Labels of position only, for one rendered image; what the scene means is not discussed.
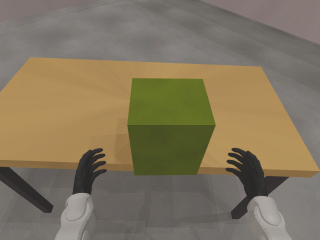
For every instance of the table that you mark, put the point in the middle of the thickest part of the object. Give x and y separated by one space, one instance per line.
54 110

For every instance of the robot left hand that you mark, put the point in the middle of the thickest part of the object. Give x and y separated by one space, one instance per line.
85 176

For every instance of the left robot forearm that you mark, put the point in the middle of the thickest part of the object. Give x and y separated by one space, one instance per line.
78 218

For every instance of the right robot forearm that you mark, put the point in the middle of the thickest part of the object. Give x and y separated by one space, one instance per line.
265 221

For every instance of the robot right hand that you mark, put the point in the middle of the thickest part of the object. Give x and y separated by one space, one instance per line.
251 175

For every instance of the carton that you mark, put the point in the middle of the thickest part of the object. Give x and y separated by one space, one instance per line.
170 124

